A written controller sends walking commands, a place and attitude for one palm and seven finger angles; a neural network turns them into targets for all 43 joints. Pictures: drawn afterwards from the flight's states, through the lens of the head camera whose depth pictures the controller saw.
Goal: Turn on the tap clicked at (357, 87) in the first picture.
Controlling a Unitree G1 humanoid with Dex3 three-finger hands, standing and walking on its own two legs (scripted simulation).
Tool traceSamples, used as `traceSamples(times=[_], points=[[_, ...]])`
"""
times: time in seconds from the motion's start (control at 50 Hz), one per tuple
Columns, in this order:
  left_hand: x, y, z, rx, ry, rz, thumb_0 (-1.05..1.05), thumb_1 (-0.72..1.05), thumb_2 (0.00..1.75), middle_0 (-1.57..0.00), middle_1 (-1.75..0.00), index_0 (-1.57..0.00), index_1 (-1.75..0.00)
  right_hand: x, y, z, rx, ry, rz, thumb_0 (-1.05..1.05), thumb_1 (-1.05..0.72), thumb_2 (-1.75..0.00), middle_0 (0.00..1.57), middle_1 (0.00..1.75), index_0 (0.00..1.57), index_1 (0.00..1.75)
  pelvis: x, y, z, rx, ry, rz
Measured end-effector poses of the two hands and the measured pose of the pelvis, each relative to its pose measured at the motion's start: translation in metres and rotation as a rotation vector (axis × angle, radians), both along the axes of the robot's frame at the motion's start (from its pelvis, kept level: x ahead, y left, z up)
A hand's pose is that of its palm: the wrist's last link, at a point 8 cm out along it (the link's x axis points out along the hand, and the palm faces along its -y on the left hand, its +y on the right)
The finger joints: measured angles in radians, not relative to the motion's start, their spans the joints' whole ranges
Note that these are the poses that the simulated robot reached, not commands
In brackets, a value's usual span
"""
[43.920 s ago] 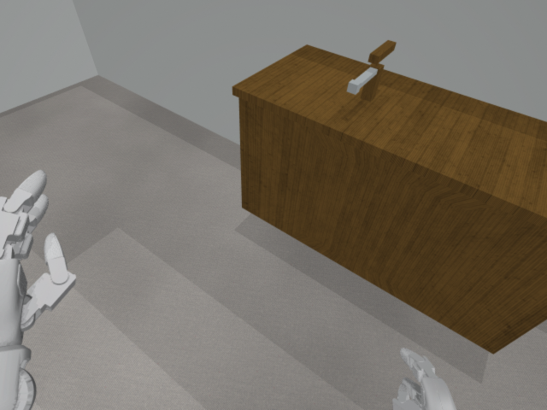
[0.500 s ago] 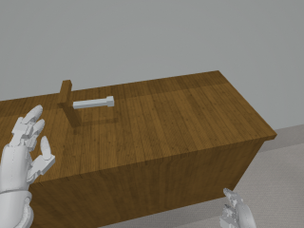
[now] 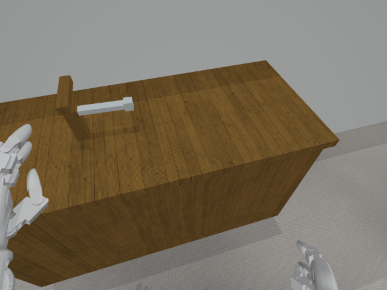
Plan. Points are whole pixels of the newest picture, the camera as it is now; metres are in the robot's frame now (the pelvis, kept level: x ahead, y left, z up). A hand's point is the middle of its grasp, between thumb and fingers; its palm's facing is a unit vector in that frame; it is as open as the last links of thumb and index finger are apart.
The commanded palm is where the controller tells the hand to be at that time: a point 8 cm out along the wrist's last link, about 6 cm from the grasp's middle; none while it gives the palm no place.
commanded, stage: step back with the hand held close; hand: left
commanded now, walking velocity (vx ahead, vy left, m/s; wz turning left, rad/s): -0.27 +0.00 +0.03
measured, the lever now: (128, 104) +0.57 +0.23 +0.04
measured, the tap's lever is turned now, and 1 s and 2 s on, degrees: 86 86 86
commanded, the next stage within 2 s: stop stepping back and stand still in 1.12 s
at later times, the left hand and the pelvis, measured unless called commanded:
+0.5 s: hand (12, 234) +0.16 +0.26 +0.16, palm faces +0.44 -0.81 -0.39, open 7.4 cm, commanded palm +0.09 +0.30 +0.18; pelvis -0.05 +0.01 -0.02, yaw +3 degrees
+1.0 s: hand (50, 265) +0.13 +0.19 +0.16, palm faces +0.23 -0.83 -0.50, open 7.4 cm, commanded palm +0.07 +0.24 +0.18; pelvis -0.10 -0.03 +0.00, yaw -2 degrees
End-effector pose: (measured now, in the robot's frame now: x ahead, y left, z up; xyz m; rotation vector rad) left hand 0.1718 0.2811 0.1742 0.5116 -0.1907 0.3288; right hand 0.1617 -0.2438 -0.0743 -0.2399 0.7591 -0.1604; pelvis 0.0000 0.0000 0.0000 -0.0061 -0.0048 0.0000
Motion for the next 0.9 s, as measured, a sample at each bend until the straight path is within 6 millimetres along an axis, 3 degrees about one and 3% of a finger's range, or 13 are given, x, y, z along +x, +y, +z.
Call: traceSamples(times=[0.16,0.3,0.54,0.68,0.74,0.8,0.9], points=[[-0.024,0.017,-0.002,0.007,-0.043,0.037,0.01,0.89,0.90,-0.21,-0.30,-0.21,-0.30,-0.023,0.019,-0.001,0.006,-0.013,0.017,0.02,-0.91,-0.90,0.20,0.30,0.20,0.30,-0.021,0.013,-0.004,-0.009,0.002,0.008],[-0.041,0.020,-0.006,0.026,-0.074,0.069,0.01,0.89,0.90,-0.21,-0.30,-0.21,-0.30,-0.029,0.033,-0.010,0.024,-0.009,0.069,0.02,-0.90,-0.90,0.21,0.30,0.20,0.30,-0.032,0.010,-0.012,0.002,-0.016,0.036],[-0.057,0.016,-0.001,0.032,-0.152,0.018,0.01,0.89,0.90,-0.21,-0.30,-0.21,-0.30,-0.036,0.029,-0.010,-0.019,-0.014,0.083,0.02,-0.90,-0.90,0.21,0.30,0.20,0.30,-0.052,0.013,-0.020,-0.016,0.005,0.054],[-0.065,0.024,0.012,0.062,-0.147,0.097,0.01,0.89,0.90,-0.21,-0.30,-0.21,-0.30,-0.047,0.032,-0.011,0.020,0.006,0.082,0.02,-0.90,-0.90,0.21,0.30,0.20,0.30,-0.051,0.003,-0.009,-0.028,0.056,0.039],[-0.061,0.012,0.004,0.009,-0.118,0.102,0.01,0.89,0.90,-0.21,-0.30,-0.21,-0.30,-0.050,0.030,-0.014,0.045,0.014,0.099,0.01,-0.90,-0.90,0.21,0.30,0.20,0.30,-0.057,-0.007,-0.007,-0.016,0.086,0.004],[-0.052,-0.016,-0.007,-0.049,-0.067,0.045,0.01,0.89,0.90,-0.20,-0.30,-0.20,-0.30,-0.055,0.023,-0.020,0.064,0.024,0.117,0.01,-0.90,-0.90,0.21,0.30,0.20,0.30,-0.074,-0.017,-0.006,-0.038,0.092,-0.008],[-0.057,-0.057,0.004,-0.024,-0.050,-0.136,0.01,0.89,0.90,-0.21,-0.30,-0.21,-0.30,-0.073,0.001,-0.013,0.077,0.034,0.043,0.02,-0.90,-0.90,0.21,0.30,0.20,0.30,-0.091,-0.031,0.000,-0.024,0.091,-0.017]])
